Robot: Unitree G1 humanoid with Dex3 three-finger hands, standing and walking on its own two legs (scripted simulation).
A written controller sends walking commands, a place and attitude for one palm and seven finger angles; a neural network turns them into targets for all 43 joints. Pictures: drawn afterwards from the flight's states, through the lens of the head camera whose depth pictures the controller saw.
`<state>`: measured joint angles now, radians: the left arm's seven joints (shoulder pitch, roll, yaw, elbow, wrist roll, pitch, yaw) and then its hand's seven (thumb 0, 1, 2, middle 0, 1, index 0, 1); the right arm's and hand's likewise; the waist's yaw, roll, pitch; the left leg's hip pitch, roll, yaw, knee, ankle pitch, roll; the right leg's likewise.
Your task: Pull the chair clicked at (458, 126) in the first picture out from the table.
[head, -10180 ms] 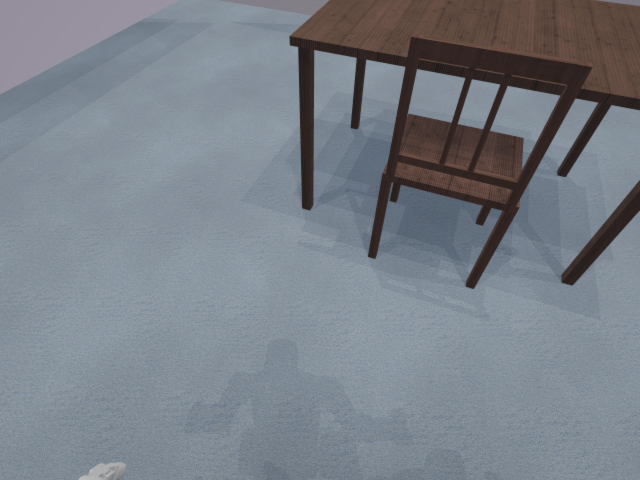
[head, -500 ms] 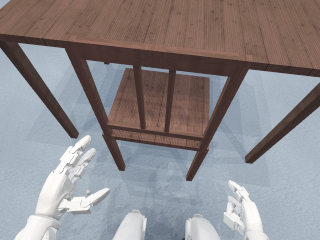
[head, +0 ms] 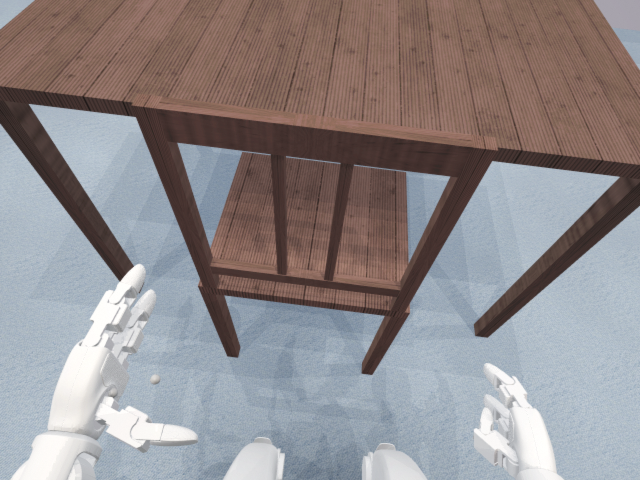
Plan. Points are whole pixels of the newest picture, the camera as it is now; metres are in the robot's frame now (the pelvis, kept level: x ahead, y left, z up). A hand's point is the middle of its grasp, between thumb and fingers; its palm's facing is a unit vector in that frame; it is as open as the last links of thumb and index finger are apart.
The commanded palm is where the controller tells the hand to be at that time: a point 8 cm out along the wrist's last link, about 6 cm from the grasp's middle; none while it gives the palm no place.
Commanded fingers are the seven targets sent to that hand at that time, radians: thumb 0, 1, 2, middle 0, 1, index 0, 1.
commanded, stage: raise the hand toward the chair's back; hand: left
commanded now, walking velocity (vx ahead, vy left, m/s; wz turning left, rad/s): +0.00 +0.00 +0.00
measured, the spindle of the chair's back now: (280, 222) +0.48 +0.09 -0.01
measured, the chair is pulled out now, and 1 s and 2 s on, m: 0.00 0.00 0.00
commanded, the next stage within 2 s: aim the fingers beside a spindle in 0.88 s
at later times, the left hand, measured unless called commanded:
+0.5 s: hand (144, 344) +0.25 +0.21 +0.05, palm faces -0.05 -1.00 -0.06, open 16.9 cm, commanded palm +0.23 +0.26 +0.06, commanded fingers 0.00 -0.50 0.30 -0.06 -0.08 -0.06 -0.08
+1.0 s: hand (151, 348) +0.25 +0.20 +0.05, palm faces -0.05 -1.00 -0.07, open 16.9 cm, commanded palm +0.23 +0.25 +0.05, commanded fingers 0.00 -0.50 0.30 -0.06 -0.08 -0.06 -0.08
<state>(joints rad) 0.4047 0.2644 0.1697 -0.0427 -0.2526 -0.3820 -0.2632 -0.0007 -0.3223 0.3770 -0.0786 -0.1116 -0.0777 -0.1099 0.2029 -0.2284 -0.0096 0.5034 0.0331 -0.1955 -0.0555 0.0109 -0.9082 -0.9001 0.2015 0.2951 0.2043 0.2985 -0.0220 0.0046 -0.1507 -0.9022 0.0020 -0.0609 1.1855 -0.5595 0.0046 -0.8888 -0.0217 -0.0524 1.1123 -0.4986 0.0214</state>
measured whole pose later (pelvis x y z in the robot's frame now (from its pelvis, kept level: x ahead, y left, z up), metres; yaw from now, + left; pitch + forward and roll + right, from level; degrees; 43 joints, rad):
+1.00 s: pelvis +0.01 -0.01 +0.01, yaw +0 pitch +16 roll -2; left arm 0.30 0.29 0.23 0.08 -0.29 -0.37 -0.34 -0.01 -0.50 0.30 -0.06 -0.08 -0.06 -0.08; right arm 0.22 -0.24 0.01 0.53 0.03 -0.19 -0.05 0.01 -0.91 -0.90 0.20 0.30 0.21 0.30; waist -0.03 0.02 -0.15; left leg -0.86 0.01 -0.06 1.12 -0.54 0.00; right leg -0.85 -0.02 -0.05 1.06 -0.49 0.02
